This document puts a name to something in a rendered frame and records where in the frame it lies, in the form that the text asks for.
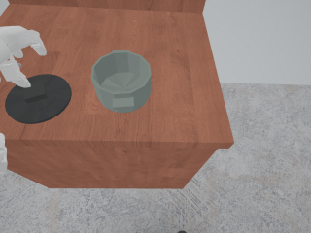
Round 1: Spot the left robot hand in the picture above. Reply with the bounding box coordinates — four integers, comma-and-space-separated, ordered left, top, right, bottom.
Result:
0, 25, 47, 88

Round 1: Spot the table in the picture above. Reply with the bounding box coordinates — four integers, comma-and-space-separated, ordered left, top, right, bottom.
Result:
0, 0, 234, 189

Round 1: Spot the lid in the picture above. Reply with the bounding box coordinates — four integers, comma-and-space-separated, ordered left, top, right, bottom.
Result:
5, 74, 72, 124

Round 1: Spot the pot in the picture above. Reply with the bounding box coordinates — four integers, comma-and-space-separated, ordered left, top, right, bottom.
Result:
90, 50, 152, 113

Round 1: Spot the knob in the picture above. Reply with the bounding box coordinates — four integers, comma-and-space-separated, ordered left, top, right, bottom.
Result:
22, 81, 48, 104

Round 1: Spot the left robot forearm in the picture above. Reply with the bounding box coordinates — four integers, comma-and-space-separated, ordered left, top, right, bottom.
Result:
0, 38, 11, 82

